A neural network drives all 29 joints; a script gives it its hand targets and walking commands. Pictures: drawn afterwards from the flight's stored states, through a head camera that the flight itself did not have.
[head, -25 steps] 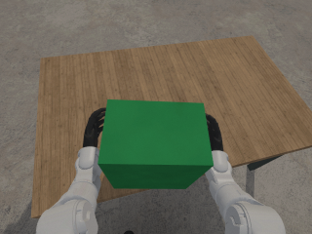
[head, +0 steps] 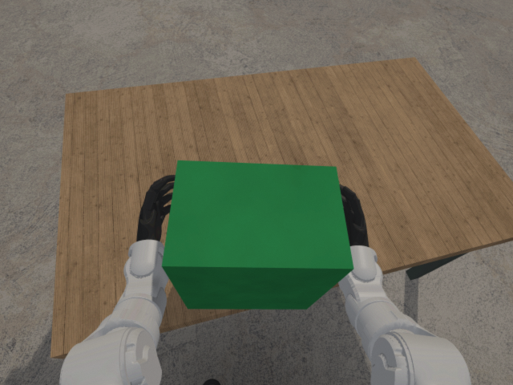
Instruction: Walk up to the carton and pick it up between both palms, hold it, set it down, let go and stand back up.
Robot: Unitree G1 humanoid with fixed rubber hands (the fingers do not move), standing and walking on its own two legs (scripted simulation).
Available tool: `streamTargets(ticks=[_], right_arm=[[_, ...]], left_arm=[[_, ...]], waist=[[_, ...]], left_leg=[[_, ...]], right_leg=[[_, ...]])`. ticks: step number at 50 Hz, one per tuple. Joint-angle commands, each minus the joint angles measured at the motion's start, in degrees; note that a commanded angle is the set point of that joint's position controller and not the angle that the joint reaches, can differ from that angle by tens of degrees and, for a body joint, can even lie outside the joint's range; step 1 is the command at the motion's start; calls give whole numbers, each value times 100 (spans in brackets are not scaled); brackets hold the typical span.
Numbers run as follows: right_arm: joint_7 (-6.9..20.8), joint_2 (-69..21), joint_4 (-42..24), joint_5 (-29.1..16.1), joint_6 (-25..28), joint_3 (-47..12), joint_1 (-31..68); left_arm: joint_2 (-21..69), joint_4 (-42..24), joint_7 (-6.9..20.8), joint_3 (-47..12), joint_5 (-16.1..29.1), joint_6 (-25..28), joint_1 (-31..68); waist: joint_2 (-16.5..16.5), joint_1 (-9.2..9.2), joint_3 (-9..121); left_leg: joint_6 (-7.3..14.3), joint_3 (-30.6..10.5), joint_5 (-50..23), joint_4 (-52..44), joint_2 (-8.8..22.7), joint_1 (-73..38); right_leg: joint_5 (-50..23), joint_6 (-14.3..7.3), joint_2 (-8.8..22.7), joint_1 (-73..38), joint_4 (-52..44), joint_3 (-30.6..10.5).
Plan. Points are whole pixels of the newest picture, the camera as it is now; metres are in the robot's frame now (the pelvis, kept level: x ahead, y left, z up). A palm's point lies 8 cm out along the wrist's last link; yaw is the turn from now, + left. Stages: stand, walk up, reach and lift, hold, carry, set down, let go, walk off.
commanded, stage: set down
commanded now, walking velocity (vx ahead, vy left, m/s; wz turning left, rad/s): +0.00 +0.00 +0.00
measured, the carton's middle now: (252, 246) +0.36 +0.03 -0.07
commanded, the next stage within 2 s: none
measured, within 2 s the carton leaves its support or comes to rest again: neither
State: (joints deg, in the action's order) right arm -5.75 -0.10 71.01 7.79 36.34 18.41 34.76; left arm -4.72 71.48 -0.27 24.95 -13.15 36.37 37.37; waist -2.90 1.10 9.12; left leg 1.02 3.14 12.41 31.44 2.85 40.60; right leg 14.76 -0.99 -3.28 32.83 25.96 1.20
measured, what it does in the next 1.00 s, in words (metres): stands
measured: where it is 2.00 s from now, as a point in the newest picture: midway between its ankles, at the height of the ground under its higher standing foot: outside the picture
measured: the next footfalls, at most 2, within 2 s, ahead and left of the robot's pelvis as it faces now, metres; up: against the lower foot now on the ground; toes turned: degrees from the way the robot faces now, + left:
none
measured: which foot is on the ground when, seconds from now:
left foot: down 0.00-1.00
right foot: down 0.00-1.00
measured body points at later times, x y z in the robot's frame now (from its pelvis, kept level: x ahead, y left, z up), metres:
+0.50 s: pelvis -0.01 +0.00 -0.01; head +0.10 +0.04 +0.43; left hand +0.38 +0.20 -0.03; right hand +0.38 -0.14 -0.02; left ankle +0.01 +0.10 -0.73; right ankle -0.05 -0.11 -0.73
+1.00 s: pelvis -0.03 +0.01 -0.02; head +0.08 +0.05 +0.41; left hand +0.36 +0.27 -0.05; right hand +0.38 -0.15 -0.04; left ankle +0.01 +0.10 -0.73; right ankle -0.05 -0.11 -0.73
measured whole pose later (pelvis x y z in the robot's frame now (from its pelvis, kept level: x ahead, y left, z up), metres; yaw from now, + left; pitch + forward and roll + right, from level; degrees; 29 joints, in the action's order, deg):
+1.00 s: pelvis -0.03 +0.01 -0.02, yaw -1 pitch +28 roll -3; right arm 0.0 8.1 87.5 -18.6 33.2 -5.8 45.9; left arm -16.7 83.8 -1.7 9.0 9.9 35.2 43.1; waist -2.6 1.1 15.9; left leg 1.0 3.2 14.2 41.6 3.2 55.3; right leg 17.5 -1.0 -3.2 48.4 37.9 1.2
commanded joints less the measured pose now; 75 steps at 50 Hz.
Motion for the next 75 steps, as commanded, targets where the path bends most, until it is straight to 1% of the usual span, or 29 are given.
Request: streamTargets(ticks=[1, 2, 4, 5, 7, 9, 13, 17, 19, 20, 25, 28, 31, 32, 37, 38, 39, 40, 42, 50, 51, 53, 58, 62, 64, 67, 69, 73, 75], right_arm=[[1089, -3387, 89, 1039, 46, -1685, 2118], [1103, -3753, 181, 1126, 38, -1568, 2252], [1139, -4031, 186, 1149, -26, -1595, 2025], [1104, -3520, 309, 1038, -7, -1585, 1956], [1096, -3615, 96, 1121, 22, -1637, 1940], [1095, -3819, 260, 1265, -24, -1458, 2156], [1026, -3243, 317, 1121, 19, -1339, 2099], [936, -2635, 245, 984, -2, -1275, 1988], [792, -1954, 291, 745, 11, -1276, 1908], [680, -1419, 245, 526, 23, -1202, 1922], [412, 75, 678, -717, -198, -1489, 2113], [419, 144, 535, -1258, -179, -1927, 2591], [359, 1149, 834, -1833, -22, -2063, 2744], [354, 1166, 985, -1976, -36, -2127, 2749], [443, 1568, 1244, -2638, -146, -2536, 2850], [436, 1637, 1350, -2634, -140, -2411, 3031], [439, 1719, 1050, -2749, -109, -2500, 3070], [464, 1747, 1093, -2871, -100, -2494, 3169], [497, 1927, 1023, -2945, -59, -2627, 3149], [623, 2394, 1086, -3159, 78, -2807, 2945], [611, 2295, 1158, -3167, 151, -2782, 2682], [653, 2272, 659, -3250, 182, -2997, 2443], [610, 2167, 734, -3422, 313, -3315, 1850], [547, 2144, 238, -3482, 581, -3291, 1040], [501, 2149, -127, -3422, 575, -3091, 1630], [508, 2064, -716, -3411, 429, -3155, 1372], [455, 2065, -1024, -3227, 401, -2934, 1814], [395, 2084, -1399, -3302, 347, -3168, 896], [392, 2037, -1263, -3313, 342, -3119, 656]], left_arm=[[2332, 572, 784, -870, -486, 29, 1614], [2614, 509, 795, -990, -461, 13, 1826], [2662, 431, 810, -801, -575, 11, 1712], [2332, 511, 786, -860, -474, 14, 1715], [2300, 529, 798, -672, -590, 14, 1580], [2479, 536, 842, -721, -595, -22, 1860], [2059, 598, 747, -648, -529, 21, 1719], [1431, 407, 539, -396, -589, 9, 1703], [811, 449, 412, -214, -438, 60, 1577], [413, 354, 313, -359, -216, 56, 1648], [-775, 605, -45, -316, 477, -151, 1668], [-756, 675, -103, -621, 1041, -41, 1781], [-1358, 656, -234, -979, 1516, 90, 1978], [-1419, 537, -272, -1085, 1589, 122, 2222], [-1698, 736, -298, -1634, 2124, 202, 2462], [-1668, 795, -286, -1827, 2269, 198, 2647], [-1874, 699, -266, -1901, 2373, 231, 2605], [-1739, 842, -220, -2137, 2625, 221, 2636], [-1889, 1027, -164, -2045, 2542, 189, 2549], [-1900, 987, 23, -2431, 2898, 61, 2212], [-1755, 752, 67, -2464, 2845, 21, 1923], [-1960, 486, 64, -2285, 2905, 66, 1644], [-2040, 224, 204, -2063, 2707, 76, 1145], [-2112, -918, 285, -1785, 2481, 167, 554], [-2314, -785, 304, -1824, 2628, 236, 1175], [-2464, -1081, 335, -1730, 2710, 288, 765], [-2434, -1080, 346, -1861, 2880, 364, 1325], [-2527, -1283, 426, -1573, 2771, 286, 310], [-2321, -1192, 475, -1660, 2765, 208, 75]], waist=[[402, 805, 2342], [475, 648, 2172], [365, 865, 2035], [450, 732, 2090], [380, 855, 2182], [350, 682, 2063], [377, 657, 2098], [480, 863, 2237], [415, 968, 2362], [468, 743, 2537], [561, 924, 2824], [278, 1052, 3168], [573, 805, 3735], [777, 668, 3967], [769, 691, 3635], [816, 489, 3674], [844, 615, 3937], [924, 438, 3846], [906, 623, 3937], [1135, 538, 3814], [1236, 418, 3646], [974, 755, 3722], [922, 758, 3336], [999, 745, 3723], [902, 648, 3810], [683, 856, 3879], [567, 647, 3840], [367, 782, 3738], [339, 724, 3336]], left_leg=[[-149, 107, -2632, 590, -14, -1539], [-188, 57, -2454, 564, 2, -1566], [-126, 52, -2598, 563, 4, -1619], [-151, 90, -2601, 555, -4, -1569], [-128, 96, -2450, 568, -32, -1353], [-154, 34, -2454, 588, 8, -1416], [-151, 47, -2457, 642, -24, -1556], [-197, 33, -2745, 693, -5, -1685], [-174, 64, -2927, 808, -11, -1512], [-176, 28, -2798, 824, -20, -1557], [-209, 67, -2886, 953, -78, -1463], [-249, -12, -2915, 1166, -106, -1127], [-508, -89, -3581, 1373, -106, -1680], [-551, -115, -3505, 1448, -91, -1848], [-533, -106, -2556, 1362, -145, -1688], [-587, -170, -2598, 1424, -121, -1702], [-569, -158, -2605, 1495, -163, -1687], [-629, -202, -2647, 1480, -161, -1792], [-624, -233, -2914, 1543, -155, -1739], [-769, -470, -3444, 1478, -125, -2220], [-818, -508, -3796, 1474, -124, -2431], [-751, -504, -3584, 1396, -112, -2180], [-697, -410, -4071, 1432, -190, -2088], [-727, -434, -4417, 1349, -201, -2306], [-677, -384, -3815, 1341, -259, -1978], [-521, -305, -2808, 1181, -303, -1735], [-453, -313, -2250, 1164, -326, -1402], [-388, -233, -2553, 1142, -438, -1353], [-414, -349, -2356, 1039, -352, -1409]], right_leg=[[-1499, 136, 307, -100, 438, -39], [-1089, 118, 305, 28, 392, 33], [-1059, 121, 321, 63, 307, -29], [-1417, 141, 286, -27, 421, -9], [-1393, 158, 323, -118, 450, -54], [-1226, 154, 350, 45, 449, 40], [-1058, 104, 292, 199, 422, -3], [-1024, 78, 288, 273, 446, -6], [-1229, 142, 307, 158, 597, -66], [-1330, 165, 304, 163, 600, -82], [-1243, 120, 198, 166, 782, -254], [-1351, 118, 199, 247, 947, -295], [-1474, 83, 83, 773, 1095, -225], [-1135, 42, 56, 1015, 1063, -219], [-363, 81, 45, 1395, 1083, -160], [-319, 38, 25, 1710, 1130, -46], [-321, 33, 36, 1696, 1143, -80], [-291, 23, 33, 1895, 1101, -31], [-376, 57, -1, 1915, 1223, -40], [-338, 63, -32, 2306, 1063, 104], [-544, 73, -31, 2241, 1037, 129], [-608, 130, 9, 1948, 1042, 58], [-1311, 200, -9, 1520, 989, -66], [-1874, 240, 3, 863, 958, -112], [-1670, 219, 27, 954, 946, -146], [-1358, 205, 85, 513, 959, -247], [-1138, 193, 90, 566, 1110, -212], [-2125, 208, 136, -268, 1155, -369], [-1855, 186, 146, -132, 1059, -296]])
